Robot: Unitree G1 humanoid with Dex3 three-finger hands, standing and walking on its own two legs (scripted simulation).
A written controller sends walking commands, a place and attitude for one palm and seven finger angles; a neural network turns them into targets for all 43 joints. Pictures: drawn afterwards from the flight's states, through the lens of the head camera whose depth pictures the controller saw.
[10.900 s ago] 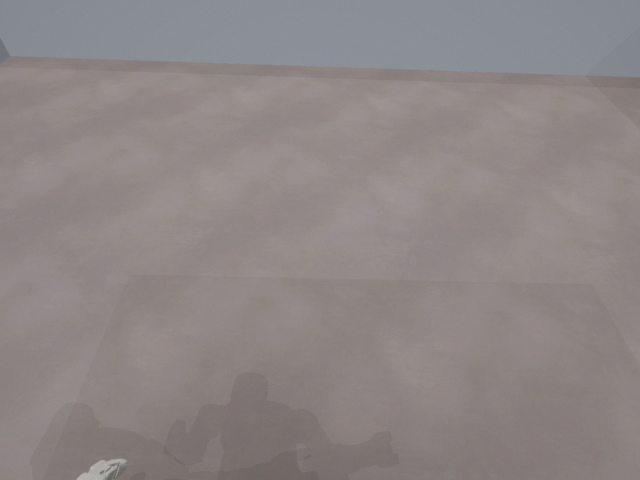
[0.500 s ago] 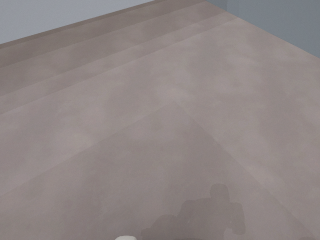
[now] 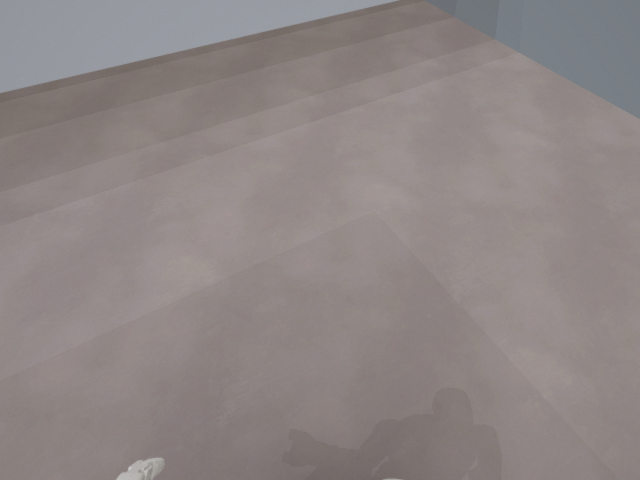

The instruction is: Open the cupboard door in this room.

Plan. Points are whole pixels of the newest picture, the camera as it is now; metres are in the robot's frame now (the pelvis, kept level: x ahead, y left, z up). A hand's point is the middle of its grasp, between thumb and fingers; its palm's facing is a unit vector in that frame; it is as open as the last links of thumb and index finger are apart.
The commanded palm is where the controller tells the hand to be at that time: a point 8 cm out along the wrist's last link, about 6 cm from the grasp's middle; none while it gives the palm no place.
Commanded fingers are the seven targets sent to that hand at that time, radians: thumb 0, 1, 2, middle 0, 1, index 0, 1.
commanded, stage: turn or walk to find it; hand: left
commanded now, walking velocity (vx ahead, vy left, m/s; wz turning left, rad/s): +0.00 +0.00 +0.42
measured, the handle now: out of the picture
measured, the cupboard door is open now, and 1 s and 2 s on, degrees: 0 0 0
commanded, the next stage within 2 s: none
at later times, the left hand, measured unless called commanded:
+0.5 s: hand out of the picture -0.04 +0.15 -0.16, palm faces +0.28 -0.92 -0.27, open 7.3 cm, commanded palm none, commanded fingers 0.00 0.90 0.90 -0.20 -0.30 -0.20 -0.30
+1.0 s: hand out of the picture -0.08 +0.23 -0.17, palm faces +0.46 -0.86 -0.24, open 7.4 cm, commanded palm none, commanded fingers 0.00 0.90 0.90 -0.20 -0.30 -0.20 -0.30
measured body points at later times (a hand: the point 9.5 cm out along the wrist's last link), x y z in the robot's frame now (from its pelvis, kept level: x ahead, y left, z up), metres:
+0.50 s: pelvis -0.03 -0.05 +0.00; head +0.01 -0.06 +0.45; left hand -0.05 +0.20 -0.14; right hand +0.08 -0.29 -0.16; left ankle -0.11 +0.10 -0.67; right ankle -0.02 -0.13 -0.74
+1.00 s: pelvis -0.06 +0.00 +0.00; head -0.05 +0.04 +0.45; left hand -0.11 +0.27 -0.15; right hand +0.12 -0.18 -0.13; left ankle -0.10 +0.08 -0.74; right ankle -0.01 -0.16 -0.66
